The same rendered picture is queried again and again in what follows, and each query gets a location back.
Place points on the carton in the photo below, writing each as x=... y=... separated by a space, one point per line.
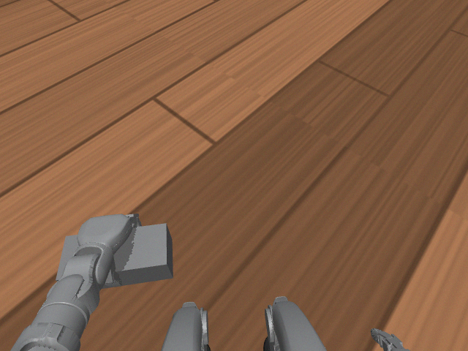
x=146 y=256

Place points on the left robot arm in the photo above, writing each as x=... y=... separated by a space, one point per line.
x=64 y=315

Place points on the left robot hand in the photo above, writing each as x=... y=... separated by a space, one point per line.
x=111 y=231

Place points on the right robot hand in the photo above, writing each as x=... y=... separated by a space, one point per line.
x=386 y=341

